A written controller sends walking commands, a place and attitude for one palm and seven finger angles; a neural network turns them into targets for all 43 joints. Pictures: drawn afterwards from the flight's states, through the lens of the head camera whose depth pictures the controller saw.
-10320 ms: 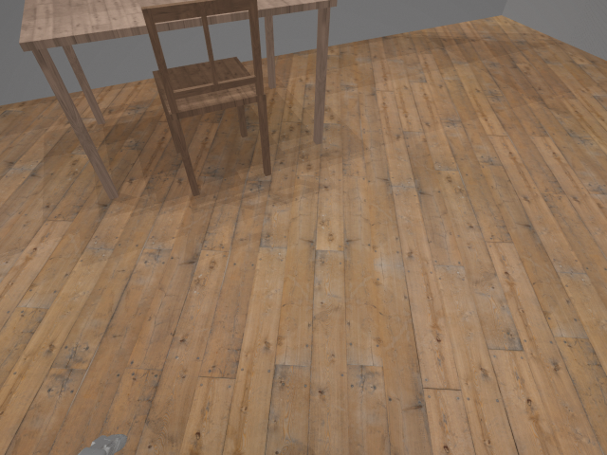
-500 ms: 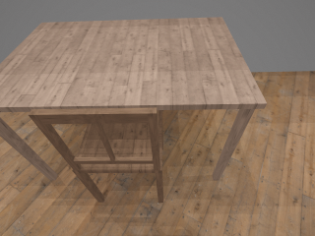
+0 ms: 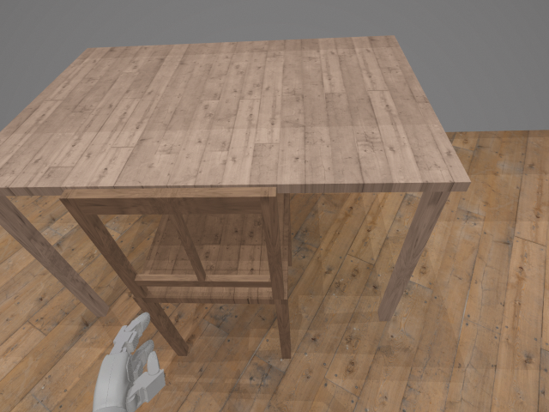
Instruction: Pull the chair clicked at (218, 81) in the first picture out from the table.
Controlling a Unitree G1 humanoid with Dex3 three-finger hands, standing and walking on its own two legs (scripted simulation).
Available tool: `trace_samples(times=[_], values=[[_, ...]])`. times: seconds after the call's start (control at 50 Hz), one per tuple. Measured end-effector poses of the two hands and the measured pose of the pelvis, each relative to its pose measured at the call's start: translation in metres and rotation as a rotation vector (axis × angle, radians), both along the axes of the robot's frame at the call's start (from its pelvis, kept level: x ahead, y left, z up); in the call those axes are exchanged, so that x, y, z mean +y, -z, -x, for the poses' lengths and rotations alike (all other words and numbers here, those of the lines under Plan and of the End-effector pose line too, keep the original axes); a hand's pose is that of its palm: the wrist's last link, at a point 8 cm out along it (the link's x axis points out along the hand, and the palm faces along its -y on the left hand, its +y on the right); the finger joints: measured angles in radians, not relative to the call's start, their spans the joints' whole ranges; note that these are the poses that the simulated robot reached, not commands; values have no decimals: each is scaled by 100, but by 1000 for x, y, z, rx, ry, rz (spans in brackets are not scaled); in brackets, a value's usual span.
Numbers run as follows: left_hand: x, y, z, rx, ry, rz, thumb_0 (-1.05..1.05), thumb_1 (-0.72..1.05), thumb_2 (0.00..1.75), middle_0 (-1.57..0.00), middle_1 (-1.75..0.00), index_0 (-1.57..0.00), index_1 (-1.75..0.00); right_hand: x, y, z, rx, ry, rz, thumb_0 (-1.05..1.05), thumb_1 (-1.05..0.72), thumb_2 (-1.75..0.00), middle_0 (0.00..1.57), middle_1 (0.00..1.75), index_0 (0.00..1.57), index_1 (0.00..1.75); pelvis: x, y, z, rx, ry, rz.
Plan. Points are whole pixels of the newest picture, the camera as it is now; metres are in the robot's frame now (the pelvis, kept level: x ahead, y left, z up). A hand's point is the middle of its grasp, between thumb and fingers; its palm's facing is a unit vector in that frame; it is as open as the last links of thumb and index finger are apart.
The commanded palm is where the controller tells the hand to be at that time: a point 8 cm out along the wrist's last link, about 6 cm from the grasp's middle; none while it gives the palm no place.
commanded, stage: raise the hand toward the chair's back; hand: left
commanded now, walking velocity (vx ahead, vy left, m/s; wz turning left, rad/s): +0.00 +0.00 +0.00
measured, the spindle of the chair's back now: (189, 248) +0.46 +0.21 -0.10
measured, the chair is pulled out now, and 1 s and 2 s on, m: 0.00 0.00 0.00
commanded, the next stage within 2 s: aim the fingers beside a spindle in 1.92 s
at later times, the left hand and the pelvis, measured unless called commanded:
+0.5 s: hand (160, 382) +0.18 +0.18 -0.04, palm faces -0.08 -0.99 -0.07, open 11.5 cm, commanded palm +0.15 +0.25 -0.05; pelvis -0.04 +0.01 -0.10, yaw +1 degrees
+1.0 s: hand (143, 368) +0.20 +0.22 -0.04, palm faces -0.05 -1.00 -0.03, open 15.6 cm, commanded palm +0.18 +0.28 -0.03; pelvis -0.02 +0.03 -0.08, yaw +0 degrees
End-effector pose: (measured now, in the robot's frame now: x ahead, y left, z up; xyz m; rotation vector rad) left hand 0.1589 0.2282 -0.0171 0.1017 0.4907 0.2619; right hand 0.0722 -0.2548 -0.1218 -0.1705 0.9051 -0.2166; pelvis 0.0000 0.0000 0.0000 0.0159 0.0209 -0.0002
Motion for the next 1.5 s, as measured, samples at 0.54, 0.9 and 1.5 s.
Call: trace_samples(times=[0.54, 0.9, 1.5], values=[[7, 32, -19, -461, 414, 94, 1, 26, 63, -13, -20, -13, -20, 86, 59, -88, -227, -253, -95, 1, -91, -90, 21, 30, 21, 30, 17, 101, 39, 274, -23, 52], [36, 37, -15, -399, 330, 83, 0, -16, 45, -9, -14, -9, -13, 38, 31, -74, -195, -172, 95, 1, -91, -90, 20, 30, 21, 30, 34, 93, 26, 287, -18, 60], [63, 3, -56, -429, 285, 38, -1, -49, 30, -6, -8, -6, -8, 45, 25, -76, -161, -169, 29, 1, -91, -90, 21, 30, 21, 30, 27, 73, 11, 266, -22, 59]])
